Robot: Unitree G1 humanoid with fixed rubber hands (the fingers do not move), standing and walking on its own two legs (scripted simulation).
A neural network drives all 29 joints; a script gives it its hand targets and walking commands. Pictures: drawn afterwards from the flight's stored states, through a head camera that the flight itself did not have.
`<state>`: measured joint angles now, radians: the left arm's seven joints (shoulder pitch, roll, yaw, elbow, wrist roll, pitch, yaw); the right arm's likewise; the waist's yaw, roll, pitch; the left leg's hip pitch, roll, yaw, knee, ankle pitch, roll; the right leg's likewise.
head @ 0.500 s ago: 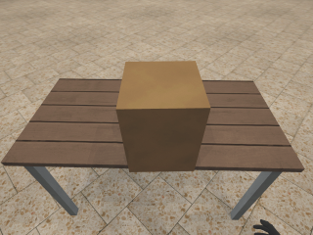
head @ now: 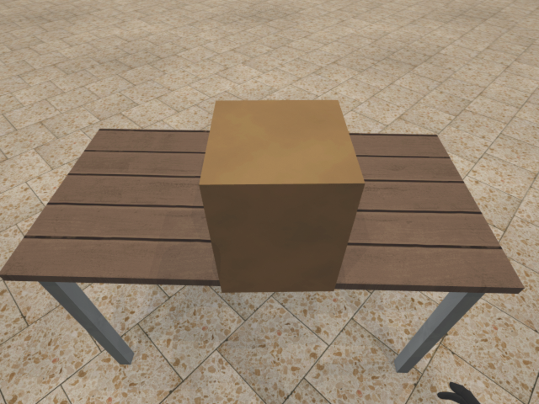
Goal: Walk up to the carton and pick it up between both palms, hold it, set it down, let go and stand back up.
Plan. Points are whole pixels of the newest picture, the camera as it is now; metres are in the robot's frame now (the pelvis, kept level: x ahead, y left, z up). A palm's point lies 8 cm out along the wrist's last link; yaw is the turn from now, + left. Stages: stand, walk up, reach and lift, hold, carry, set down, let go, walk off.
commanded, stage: stand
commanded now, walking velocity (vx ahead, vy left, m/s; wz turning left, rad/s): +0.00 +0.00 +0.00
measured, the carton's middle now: (277, 200) +0.47 -0.02 +0.03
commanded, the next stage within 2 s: none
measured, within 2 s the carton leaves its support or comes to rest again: neither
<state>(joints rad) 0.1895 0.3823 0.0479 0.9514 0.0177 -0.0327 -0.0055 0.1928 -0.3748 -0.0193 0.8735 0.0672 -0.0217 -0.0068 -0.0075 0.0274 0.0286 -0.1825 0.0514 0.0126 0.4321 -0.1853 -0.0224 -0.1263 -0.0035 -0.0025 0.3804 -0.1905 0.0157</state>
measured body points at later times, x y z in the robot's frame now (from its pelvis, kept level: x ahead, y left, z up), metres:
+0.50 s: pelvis +0.00 +0.00 +0.00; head +0.00 +0.00 +0.45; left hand +0.10 +0.32 -0.11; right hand +0.11 -0.31 -0.11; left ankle +0.03 +0.13 -0.74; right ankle +0.01 -0.13 -0.74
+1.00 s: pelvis +0.01 +0.00 +0.00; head +0.00 -0.01 +0.45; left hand +0.10 +0.32 -0.11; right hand +0.11 -0.31 -0.11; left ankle +0.03 +0.13 -0.74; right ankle +0.01 -0.13 -0.74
